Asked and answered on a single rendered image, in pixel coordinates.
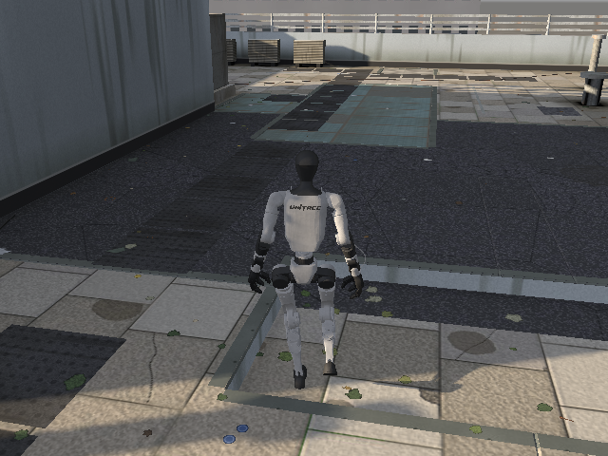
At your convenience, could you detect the robot right hand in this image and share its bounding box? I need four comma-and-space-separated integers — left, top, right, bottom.
341, 274, 364, 299

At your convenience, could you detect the left robot forearm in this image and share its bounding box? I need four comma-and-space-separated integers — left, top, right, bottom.
251, 229, 270, 273

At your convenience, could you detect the robot left hand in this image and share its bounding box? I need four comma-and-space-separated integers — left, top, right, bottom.
248, 270, 271, 294

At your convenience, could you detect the robot right upper arm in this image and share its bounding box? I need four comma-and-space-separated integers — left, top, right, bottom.
326, 192, 351, 246

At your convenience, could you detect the robot right foot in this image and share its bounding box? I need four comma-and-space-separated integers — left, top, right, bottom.
323, 361, 337, 375

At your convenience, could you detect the robot left upper arm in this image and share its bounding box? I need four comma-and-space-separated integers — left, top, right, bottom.
260, 191, 286, 244

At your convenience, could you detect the humanoid robot torso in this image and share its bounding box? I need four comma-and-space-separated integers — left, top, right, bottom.
283, 186, 328, 285

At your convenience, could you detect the right robot forearm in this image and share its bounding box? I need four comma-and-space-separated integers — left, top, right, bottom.
341, 231, 361, 276

